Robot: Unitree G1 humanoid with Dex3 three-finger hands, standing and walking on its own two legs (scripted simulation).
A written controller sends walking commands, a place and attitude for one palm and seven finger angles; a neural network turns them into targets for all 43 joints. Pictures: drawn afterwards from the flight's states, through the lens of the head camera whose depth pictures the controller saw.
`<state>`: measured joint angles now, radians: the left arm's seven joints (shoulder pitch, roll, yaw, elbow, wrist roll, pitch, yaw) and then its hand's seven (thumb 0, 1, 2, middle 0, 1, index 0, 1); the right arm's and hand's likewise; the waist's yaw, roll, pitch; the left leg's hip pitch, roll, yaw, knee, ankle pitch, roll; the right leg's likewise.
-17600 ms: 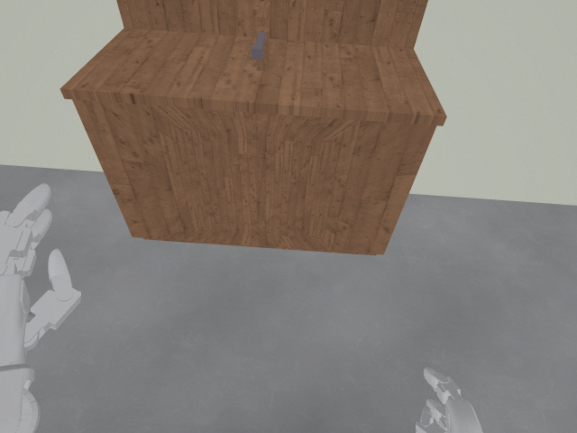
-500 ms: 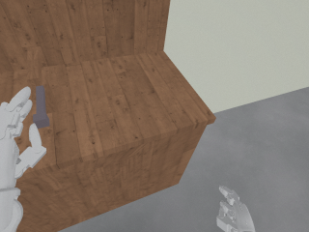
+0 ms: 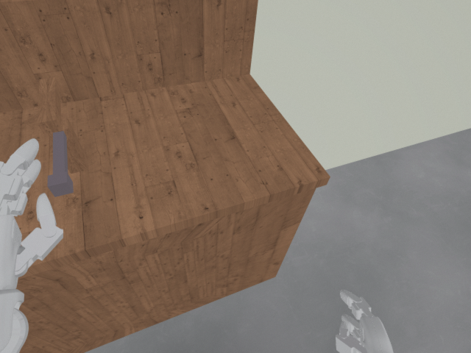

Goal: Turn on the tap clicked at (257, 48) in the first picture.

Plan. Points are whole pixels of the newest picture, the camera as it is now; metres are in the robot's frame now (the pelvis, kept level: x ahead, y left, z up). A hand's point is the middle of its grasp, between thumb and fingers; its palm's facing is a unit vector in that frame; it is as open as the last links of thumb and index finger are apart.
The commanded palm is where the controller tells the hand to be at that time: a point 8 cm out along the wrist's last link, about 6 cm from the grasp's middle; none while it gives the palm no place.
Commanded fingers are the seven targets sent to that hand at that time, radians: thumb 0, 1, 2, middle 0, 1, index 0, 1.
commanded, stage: turn the palm inward beside the body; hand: left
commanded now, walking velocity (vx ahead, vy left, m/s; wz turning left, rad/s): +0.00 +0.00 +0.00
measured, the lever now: (60, 184) +0.33 +0.33 +0.09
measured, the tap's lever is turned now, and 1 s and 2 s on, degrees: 0 0 0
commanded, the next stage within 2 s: none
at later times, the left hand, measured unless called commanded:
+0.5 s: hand (82, 263) +0.19 +0.21 +0.14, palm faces +0.50 -0.82 -0.29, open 7.4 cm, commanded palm +0.15 +0.26 +0.17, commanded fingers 0.00 0.90 0.90 -0.20 -0.30 -0.20 -0.30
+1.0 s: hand (92, 243) +0.21 +0.21 +0.14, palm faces +0.56 -0.79 -0.25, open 7.4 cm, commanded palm +0.16 +0.24 +0.16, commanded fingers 0.00 0.90 0.90 -0.20 -0.30 -0.20 -0.30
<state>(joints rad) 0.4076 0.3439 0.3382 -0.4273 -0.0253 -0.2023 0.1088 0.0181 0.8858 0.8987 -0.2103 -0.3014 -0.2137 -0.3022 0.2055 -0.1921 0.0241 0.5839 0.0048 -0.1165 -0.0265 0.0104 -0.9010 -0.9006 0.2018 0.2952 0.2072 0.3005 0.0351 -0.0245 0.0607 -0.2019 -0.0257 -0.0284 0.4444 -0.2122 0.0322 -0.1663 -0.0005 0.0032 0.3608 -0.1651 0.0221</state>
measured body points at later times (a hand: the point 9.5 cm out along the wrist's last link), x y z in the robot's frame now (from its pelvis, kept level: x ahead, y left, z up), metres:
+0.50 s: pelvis -0.01 -0.05 -0.02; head -0.02 -0.05 +0.43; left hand +0.15 +0.25 +0.15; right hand +0.19 -0.26 -0.08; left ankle +0.02 +0.09 -0.74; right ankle +0.02 -0.14 -0.74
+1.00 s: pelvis +0.03 -0.06 -0.02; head +0.02 -0.08 +0.43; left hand +0.18 +0.25 +0.16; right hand +0.24 -0.28 -0.10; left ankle +0.02 +0.09 -0.74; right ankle +0.02 -0.14 -0.74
